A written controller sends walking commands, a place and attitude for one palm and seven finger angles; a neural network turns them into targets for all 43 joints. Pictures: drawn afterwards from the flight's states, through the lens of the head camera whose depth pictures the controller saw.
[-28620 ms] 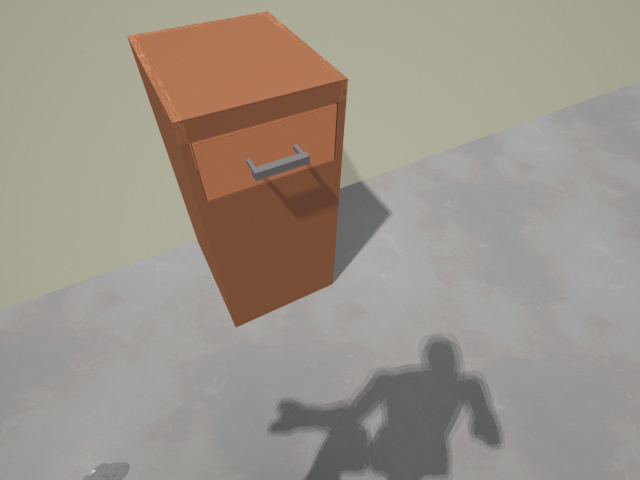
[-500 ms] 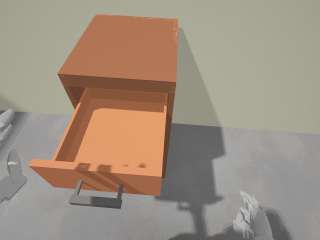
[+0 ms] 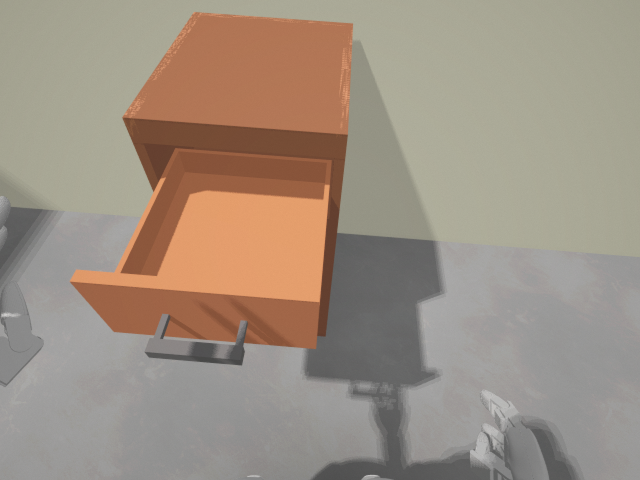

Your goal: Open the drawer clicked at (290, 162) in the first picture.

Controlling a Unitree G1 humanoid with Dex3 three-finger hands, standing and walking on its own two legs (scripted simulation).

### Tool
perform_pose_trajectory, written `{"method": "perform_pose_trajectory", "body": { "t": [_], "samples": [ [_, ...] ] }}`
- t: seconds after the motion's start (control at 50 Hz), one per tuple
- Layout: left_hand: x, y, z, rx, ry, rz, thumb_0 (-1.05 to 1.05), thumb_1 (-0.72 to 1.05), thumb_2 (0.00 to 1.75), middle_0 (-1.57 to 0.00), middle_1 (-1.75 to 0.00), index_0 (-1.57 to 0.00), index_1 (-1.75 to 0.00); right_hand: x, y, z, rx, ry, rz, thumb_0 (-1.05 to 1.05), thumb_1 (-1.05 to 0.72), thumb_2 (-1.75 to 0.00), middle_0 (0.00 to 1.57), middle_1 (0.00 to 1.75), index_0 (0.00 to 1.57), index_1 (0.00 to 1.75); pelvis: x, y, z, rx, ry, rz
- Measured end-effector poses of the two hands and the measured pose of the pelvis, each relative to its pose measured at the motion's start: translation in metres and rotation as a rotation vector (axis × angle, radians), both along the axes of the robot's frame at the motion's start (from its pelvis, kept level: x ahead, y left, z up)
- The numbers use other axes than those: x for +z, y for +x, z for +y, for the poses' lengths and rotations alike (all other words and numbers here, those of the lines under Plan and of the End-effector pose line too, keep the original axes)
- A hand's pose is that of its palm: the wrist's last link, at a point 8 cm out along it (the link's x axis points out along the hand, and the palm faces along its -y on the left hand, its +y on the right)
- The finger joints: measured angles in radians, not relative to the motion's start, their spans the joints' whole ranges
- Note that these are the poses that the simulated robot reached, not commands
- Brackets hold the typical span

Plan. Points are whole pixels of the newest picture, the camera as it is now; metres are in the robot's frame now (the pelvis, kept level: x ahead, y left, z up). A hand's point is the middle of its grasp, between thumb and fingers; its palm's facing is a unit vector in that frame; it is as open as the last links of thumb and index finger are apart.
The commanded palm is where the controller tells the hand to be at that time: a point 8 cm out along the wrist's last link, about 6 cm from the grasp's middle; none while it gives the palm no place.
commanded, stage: step back with the hand held close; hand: left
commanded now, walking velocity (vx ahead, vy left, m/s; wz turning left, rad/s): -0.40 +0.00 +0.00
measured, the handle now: (199, 338) +0.32 +0.19 -0.07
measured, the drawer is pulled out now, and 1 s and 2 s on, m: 0.30 0.30 0.30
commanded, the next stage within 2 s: stop stepping back and stand still in 0.26 s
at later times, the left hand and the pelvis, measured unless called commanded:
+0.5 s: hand (34, 451) +0.12 +0.20 +0.18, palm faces +0.27 -0.84 -0.47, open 7.4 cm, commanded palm +0.06 +0.26 +0.19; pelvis -0.10 -0.01 +0.00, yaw -5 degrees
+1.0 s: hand out of the picture +0.06 +0.21 +0.18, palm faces +0.27 -0.84 -0.47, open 7.4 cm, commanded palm +0.01 +0.26 +0.19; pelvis -0.14 -0.01 +0.02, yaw -3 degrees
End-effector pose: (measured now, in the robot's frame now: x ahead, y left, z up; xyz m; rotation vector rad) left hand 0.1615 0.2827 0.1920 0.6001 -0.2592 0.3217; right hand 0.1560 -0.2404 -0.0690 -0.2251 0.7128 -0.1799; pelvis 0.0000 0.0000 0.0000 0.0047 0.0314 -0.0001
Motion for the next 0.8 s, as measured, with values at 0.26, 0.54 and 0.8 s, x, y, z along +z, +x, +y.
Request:
{"method": "perform_pose_trajectory", "body": {
  "t": [0.26, 0.54, 0.8],
  "samples": [
    [-0.003, -0.043, 0.010, -0.037, -0.040, -0.011, 0.02, 0.88, 0.90, -0.22, -0.31, -0.22, -0.31, 0.005, -0.034, 0.020, 0.031, -0.024, 0.034, 0.01, -0.91, -0.90, 0.20, 0.30, 0.20, 0.30, 0.003, -0.043, 0.014, 0.016, -0.008, 0.007],
    [0.007, -0.077, -0.047, -0.161, -0.032, 0.017, 0.02, 0.89, 0.90, -0.21, -0.31, -0.21, -0.30, -0.010, -0.108, 0.009, 0.015, 0.101, 0.020, 0.01, -0.90, -0.90, 0.20, 0.30, 0.21, 0.30, 0.003, -0.107, -0.016, -0.073, -0.033, 0.010],
    [-0.002, -0.098, -0.038, -0.122, -0.060, 0.066, 0.02, 0.89, 0.90, -0.21, -0.31, -0.22, -0.31, 0.007, -0.178, -0.054, -0.164, -0.041, 0.096, 0.02, -0.91, -0.90, 0.20, 0.30, 0.20, 0.30, 0.013, -0.119, -0.015, -0.072, 0.005, -0.027]
  ]
}}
